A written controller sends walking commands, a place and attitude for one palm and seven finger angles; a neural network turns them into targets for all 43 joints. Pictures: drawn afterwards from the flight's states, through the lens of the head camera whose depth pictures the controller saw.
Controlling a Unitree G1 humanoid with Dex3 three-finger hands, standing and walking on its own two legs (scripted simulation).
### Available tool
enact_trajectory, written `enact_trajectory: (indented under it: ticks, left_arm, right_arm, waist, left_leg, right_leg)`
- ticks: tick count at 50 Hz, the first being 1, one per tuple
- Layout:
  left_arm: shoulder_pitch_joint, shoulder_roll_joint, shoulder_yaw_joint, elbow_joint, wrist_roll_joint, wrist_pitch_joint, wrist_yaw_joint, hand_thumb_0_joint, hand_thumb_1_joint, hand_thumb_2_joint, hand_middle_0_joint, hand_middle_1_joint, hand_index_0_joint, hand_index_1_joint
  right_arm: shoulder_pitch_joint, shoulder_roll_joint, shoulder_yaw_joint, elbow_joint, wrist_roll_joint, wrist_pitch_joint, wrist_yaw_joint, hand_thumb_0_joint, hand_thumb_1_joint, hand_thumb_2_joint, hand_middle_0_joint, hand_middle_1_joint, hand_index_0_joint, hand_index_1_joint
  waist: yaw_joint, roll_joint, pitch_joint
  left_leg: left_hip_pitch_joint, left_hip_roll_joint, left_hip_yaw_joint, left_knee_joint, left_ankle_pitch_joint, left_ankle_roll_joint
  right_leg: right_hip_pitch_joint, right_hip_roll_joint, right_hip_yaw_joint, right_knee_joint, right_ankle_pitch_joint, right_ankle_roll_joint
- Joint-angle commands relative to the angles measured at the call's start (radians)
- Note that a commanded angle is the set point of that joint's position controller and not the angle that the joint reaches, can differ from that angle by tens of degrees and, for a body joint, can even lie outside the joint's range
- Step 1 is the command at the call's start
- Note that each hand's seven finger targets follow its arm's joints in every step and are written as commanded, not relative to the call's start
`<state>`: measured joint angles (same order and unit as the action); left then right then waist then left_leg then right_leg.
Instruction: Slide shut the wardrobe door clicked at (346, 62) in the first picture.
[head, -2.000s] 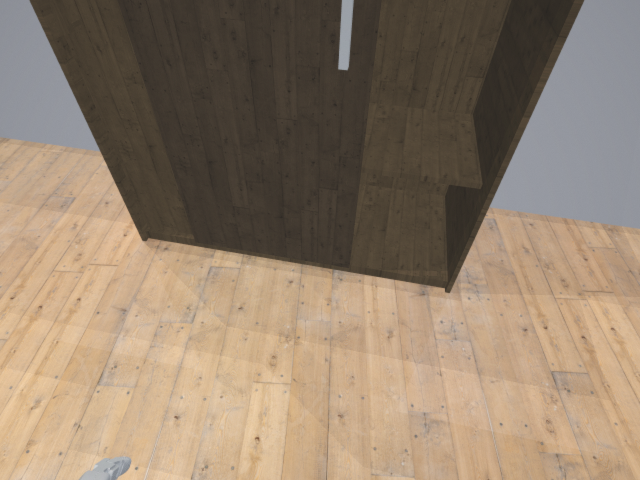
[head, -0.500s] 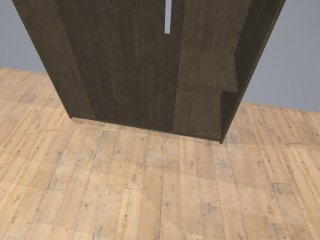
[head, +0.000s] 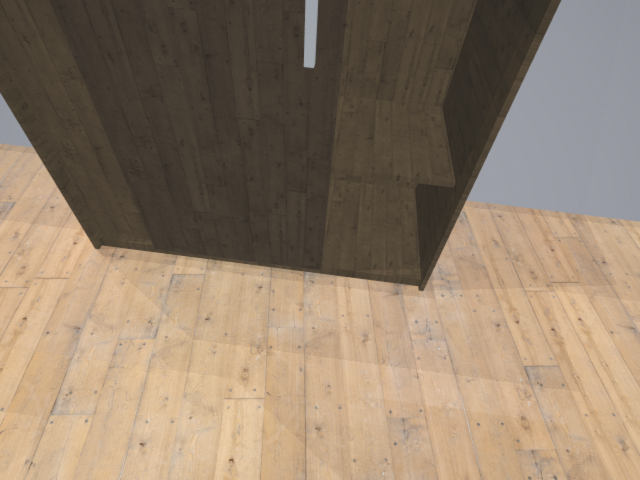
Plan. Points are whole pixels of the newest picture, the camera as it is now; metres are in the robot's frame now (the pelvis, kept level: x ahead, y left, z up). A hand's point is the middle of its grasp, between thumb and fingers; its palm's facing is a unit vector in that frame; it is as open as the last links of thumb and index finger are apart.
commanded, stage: take the last steps up to it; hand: left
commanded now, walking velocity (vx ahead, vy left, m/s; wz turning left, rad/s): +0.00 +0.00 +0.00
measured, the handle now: (312, 14) +0.91 +0.05 +0.18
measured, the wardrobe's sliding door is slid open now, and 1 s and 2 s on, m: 0.38 0.38 0.38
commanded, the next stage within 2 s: come to a stop and stand still in 0.96 s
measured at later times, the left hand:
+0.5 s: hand (229, 453) +0.19 +0.13 -0.17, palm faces +0.01 -0.98 -0.19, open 7.3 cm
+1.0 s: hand (235, 327) +0.39 +0.16 -0.17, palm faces -0.06 -0.98 -0.18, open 7.3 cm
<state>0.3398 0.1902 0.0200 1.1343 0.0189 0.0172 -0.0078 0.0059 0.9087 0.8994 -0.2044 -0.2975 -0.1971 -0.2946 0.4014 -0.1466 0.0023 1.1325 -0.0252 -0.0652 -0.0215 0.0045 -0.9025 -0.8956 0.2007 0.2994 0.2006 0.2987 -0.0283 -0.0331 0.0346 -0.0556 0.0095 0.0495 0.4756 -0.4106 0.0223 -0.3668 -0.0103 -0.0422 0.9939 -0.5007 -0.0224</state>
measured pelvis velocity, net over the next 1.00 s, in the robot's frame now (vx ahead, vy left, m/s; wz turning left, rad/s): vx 0.34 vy -0.02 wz -0.09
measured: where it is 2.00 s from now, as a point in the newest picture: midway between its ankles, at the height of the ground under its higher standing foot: (314, 434)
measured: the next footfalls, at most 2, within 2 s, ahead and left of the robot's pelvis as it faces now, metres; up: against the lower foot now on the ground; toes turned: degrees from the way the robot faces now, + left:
right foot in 0.20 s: +0.20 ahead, -0.13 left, +0.00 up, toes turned -8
left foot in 0.66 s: +0.32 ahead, +0.09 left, +0.00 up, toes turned +6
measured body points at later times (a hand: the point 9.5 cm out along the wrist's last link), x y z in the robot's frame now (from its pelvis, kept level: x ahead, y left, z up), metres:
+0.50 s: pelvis +0.16 -0.05 +0.01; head +0.16 -0.04 +0.46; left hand +0.19 +0.18 -0.15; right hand +0.20 -0.28 -0.14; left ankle +0.21 +0.09 -0.68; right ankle +0.16 -0.13 -0.73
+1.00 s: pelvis +0.34 -0.02 +0.01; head +0.38 -0.02 +0.46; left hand +0.40 +0.21 -0.15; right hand +0.27 -0.24 -0.14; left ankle +0.28 +0.08 -0.73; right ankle +0.41 -0.16 -0.70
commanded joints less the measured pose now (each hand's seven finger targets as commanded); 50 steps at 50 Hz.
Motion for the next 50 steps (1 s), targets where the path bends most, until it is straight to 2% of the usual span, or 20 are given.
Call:
enact_trajectory:
  ticks: [1, 5, 7, 9, 10, 11, 12, 13, 14, 16, 18, 22, 27, 31, 32, 34, 35, 38, 41, 50]
  left_arm:
    - [-0.194, 0.037, 0.022, -0.164, -0.003, -0.045, -0.012, 0.000, 0.900, 0.900, -0.200, -0.300, -0.200, -0.300]
    - [-0.171, 0.011, 0.022, -0.166, -0.007, -0.040, -0.018, 0.000, 0.900, 0.900, -0.200, -0.300, -0.200, -0.300]
    - [-0.080, 0.028, 0.033, -0.138, -0.003, -0.041, -0.014, 0.000, 0.900, 0.900, -0.200, -0.300, -0.200, -0.300]
    - [0.120, 0.091, 0.054, -0.076, 0.006, -0.057, -0.004, 0.000, 0.900, 0.900, -0.200, -0.300, -0.200, -0.300]
    - [0.213, 0.182, 0.077, -0.055, 0.013, -0.074, 0.010, 0.000, 0.900, 0.900, -0.200, -0.300, -0.200, -0.300]
    - [0.245, 0.252, 0.090, -0.047, -0.002, -0.074, 0.018, 0.000, 0.900, 0.900, -0.200, -0.300, -0.200, -0.300]
    - [0.175, 0.229, 0.089, -0.063, -0.017, -0.064, 0.022, 0.000, 0.900, 0.900, -0.200, -0.300, -0.200, -0.300]
    - [0.086, 0.199, 0.078, -0.082, -0.013, -0.062, 0.023, 0.000, 0.900, 0.900, -0.200, -0.300, -0.200, -0.300]
    - [0.015, 0.155, 0.064, -0.106, -0.011, -0.062, 0.026, 0.000, 0.900, 0.900, -0.200, -0.300, -0.200, -0.300]
    - [-0.063, 0.089, 0.044, -0.122, -0.001, -0.071, 0.030, 0.000, 0.900, 0.900, -0.200, -0.300, -0.200, -0.300]
    - [-0.054, 0.084, 0.038, -0.117, 0.003, -0.077, 0.028, 0.000, 0.900, 0.900, -0.200, -0.300, -0.200, -0.300]
    - [-0.023, 0.094, 0.043, -0.105, 0.006, -0.084, 0.023, 0.000, 0.900, 0.900, -0.200, -0.300, -0.200, -0.300]
    - [0.049, 0.117, 0.051, -0.086, 0.010, -0.087, 0.016, 0.000, 0.900, 0.900, -0.200, -0.300, -0.200, -0.300]
    - [0.058, 0.107, 0.053, -0.073, 0.004, -0.078, 0.015, 0.000, 0.900, 0.900, -0.200, -0.300, -0.200, -0.300]
    - [0.052, 0.087, 0.049, -0.076, 0.000, -0.076, 0.012, 0.000, 0.900, 0.900, -0.200, -0.300, -0.200, -0.300]
    - [0.027, 0.017, 0.034, -0.125, -0.002, -0.081, 0.002, 0.000, 0.900, 0.900, -0.200, -0.300, -0.200, -0.300]
    - [-0.024, 0.057, 0.040, -0.141, 0.008, -0.081, 0.005, 0.000, 0.900, 0.900, -0.200, -0.300, -0.200, -0.300]
    - [-0.020, 0.031, 0.048, -0.108, 0.013, -0.069, -0.008, 0.000, 0.900, 0.900, -0.200, -0.300, -0.200, -0.300]
    - [0.029, -0.011, 0.045, -0.092, 0.012, -0.050, -0.009, 0.000, 0.900, 0.900, -0.200, -0.300, -0.200, -0.300]
    - [-0.135, 0.001, 0.038, -0.145, 0.006, -0.046, -0.009, 0.000, 0.900, 0.900, -0.200, -0.300, -0.200, -0.300]
  right_arm:
    - [0.140, -0.167, -0.036, 0.015, 0.002, -0.010, -0.029, 0.000, -0.900, -0.900, 0.200, 0.300, 0.200, 0.300]
    - [0.107, -0.159, -0.041, 0.021, 0.005, -0.011, -0.028, 0.000, -0.900, -0.900, 0.200, 0.300, 0.200, 0.300]
    - [0.088, -0.174, -0.050, 0.024, 0.012, -0.010, -0.028, 0.000, -0.900, -0.900, 0.200, 0.300, 0.200, 0.300]
    - [0.082, -0.163, -0.054, 0.023, 0.021, -0.009, -0.019, 0.000, -0.900, -0.900, 0.200, 0.300, 0.200, 0.300]
    - [0.117, -0.113, -0.046, 0.013, 0.028, -0.009, -0.004, 0.000, -0.900, -0.900, 0.200, 0.300, 0.200, 0.300]
    - [0.154, -0.073, -0.044, -0.009, 0.029, -0.007, -0.008, 0.000, -0.900, -0.900, 0.200, 0.300, 0.200, 0.300]
    - [0.067, -0.093, -0.052, -0.023, 0.025, 0.004, -0.007, 0.000, -0.900, -0.900, 0.200, 0.300, 0.200, 0.300]
    - [0.008, -0.070, -0.054, -0.030, 0.021, 0.007, 0.003, 0.000, -0.900, -0.900, 0.200, 0.300, 0.200, 0.300]
    - [-0.019, -0.070, -0.056, -0.039, 0.012, 0.012, 0.007, 0.000, -0.900, -0.900, 0.200, 0.300, 0.200, 0.300]
    - [0.015, -0.029, -0.053, -0.026, -0.001, 0.033, 0.011, 0.000, -0.900, -0.900, 0.200, 0.300, 0.200, 0.300]
    - [0.054, -0.019, -0.053, -0.023, -0.003, 0.048, 0.015, 0.000, -0.900, -0.900, 0.200, 0.300, 0.200, 0.300]
    - [-0.027, -0.023, -0.057, -0.074, -0.001, 0.052, 0.028, 0.000, -0.900, -0.900, 0.200, 0.300, 0.200, 0.300]
    - [-0.183, -0.048, -0.059, -0.141, 0.002, 0.026, 0.040, 0.000, -0.900, -0.900, 0.200, 0.300, 0.200, 0.300]
    - [-0.135, -0.064, -0.058, -0.126, 0.004, 0.005, 0.033, 0.000, -0.900, -0.900, 0.200, 0.300, 0.200, 0.300]
    - [-0.044, -0.096, -0.063, -0.100, 0.004, -0.003, 0.024, 0.000, -0.900, -0.900, 0.200, 0.300, 0.200, 0.300]
    - [0.147, -0.247, -0.097, -0.058, -0.008, -0.001, 0.009, 0.000, -0.900, -0.900, 0.200, 0.300, 0.200, 0.300]
    - [0.132, -0.236, -0.090, -0.065, -0.003, 0.009, 0.005, 0.000, -0.900, -0.900, 0.200, 0.300, 0.200, 0.300]
    - [-0.018, -0.122, -0.057, -0.096, 0.003, -0.008, -0.003, 0.000, -0.900, -0.900, 0.200, 0.300, 0.200, 0.300]
    - [-0.027, -0.098, -0.056, -0.090, 0.005, -0.025, -0.011, 0.000, -0.900, -0.900, 0.200, 0.300, 0.200, 0.300]
    - [0.033, -0.125, -0.063, -0.029, -0.003, -0.003, -0.008, 0.000, -0.900, -0.900, 0.200, 0.300, 0.200, 0.300]
  waist:
    - [-0.023, 0.160, 0.136]
    - [0.014, 0.182, 0.082]
    - [0.062, 0.156, 0.031]
    - [0.151, 0.071, -0.070]
    - [0.183, -0.122, -0.172]
    - [0.149, -0.264, -0.237]
    - [0.151, -0.122, -0.120]
    - [0.123, -0.123, -0.015]
    - [0.089, -0.032, 0.048]
    - [0.023, 0.018, 0.084]
    - [-0.006, -0.009, 0.056]
    - [0.001, -0.052, 0.063]
    - [0.050, -0.052, 0.062]
    - [0.016, 0.009, 0.047]
    - [-0.024, 0.077, 0.013]
    - [-0.077, 0.390, -0.035]
    - [-0.076, 0.274, 0.005]
    - [-0.006, 0.118, 0.077]
    - [0.035, 0.104, 0.023]
    - [-0.001, 0.160, 0.054]
  left_leg:
    - [0.115, 0.281, -0.184, -0.198, 0.736, 0.151]
    - [0.020, 0.227, -0.067, -0.181, 0.759, 0.108]
    - [-0.014, 0.232, -0.032, -0.087, 0.847, 0.096]
    - [-0.118, 0.174, 0.022, 0.178, 0.727, 0.041]
    - [-0.310, 0.093, 0.071, 0.467, 0.387, 0.005]
    - [-0.446, 0.000, 0.036, 0.793, -0.161, -0.012]
    - [-0.499, 0.059, -0.038, 0.865, -0.153, 0.007]
    - [-0.520, 0.099, -0.037, 0.878, -0.069, 0.010]
    - [-0.511, 0.125, -0.048, 0.854, -0.012, 0.007]
    - [-0.422, 0.149, -0.037, 0.764, 0.063, -0.009]
    - [-0.386, 0.140, -0.007, 0.669, 0.096, -0.028]
    - [-0.392, 0.136, 0.022, 0.474, 0.150, -0.043]
    - [-0.401, 0.111, 0.038, 0.262, 0.123, -0.032]
    - [-0.157, 0.061, 0.095, 0.048, 0.171, -0.027]
    - [-0.014, 0.079, 0.059, -0.016, 0.155, -0.015]
    - [0.178, 0.439, -0.435, -0.256, 0.082, 0.150]
    - [0.107, 0.455, -0.450, -0.268, 0.025, 0.192]
    - [-0.050, 0.351, -0.239, -0.299, 0.153, 0.144]
    - [-0.043, 0.291, -0.068, -0.272, 0.460, 0.134]
    - [-0.019, 0.272, 0.018, -0.181, 0.585, 0.127]
  right_leg:
    - [-0.307, -0.070, -0.008, -0.016, 0.081, 0.005]
    - [-0.067, -0.022, -0.090, -0.265, 0.226, -0.015]
    - [0.097, 0.001, -0.096, -0.343, 0.297, -0.038]
    - [0.395, -0.002, -0.071, -0.456, 0.394, -0.056]
    - [0.584, -0.222, 0.190, -0.524, 0.355, -0.145]
    - [0.595, -0.458, 0.579, -0.670, 0.350, -0.249]
    - [0.468, -0.436, 0.549, -0.740, 0.179, -0.267]
    - [0.313, -0.393, 0.497, -0.783, 0.028, -0.230]
    - [0.172, -0.371, 0.442, -0.798, -0.003, -0.208]
    - [0.019, -0.306, 0.267, -0.818, 0.113, -0.167]
    - [-0.006, -0.258, 0.160, -0.821, 0.209, -0.146]
    - [0.003, -0.232, 0.133, -0.856, 0.174, -0.161]
    - [0.130, -0.251, 0.175, -0.821, 0.182, -0.175]
    - [0.076, -0.199, 0.118, -0.692, 0.218, -0.128]
    - [0.017, -0.146, 0.068, -0.554, 0.252, -0.100]
    - [-0.281, 0.028, -0.085, -0.019, -0.066, -0.012]
    - [-0.308, -0.022, -0.010, 0.105, -0.063, -0.028]
    - [-0.292, -0.094, 0.034, 0.182, 0.144, -0.009]
    - [-0.233, -0.102, 0.016, 0.115, 0.228, 0.022]
    - [-0.078, -0.064, -0.071, -0.340, 0.251, 0.001]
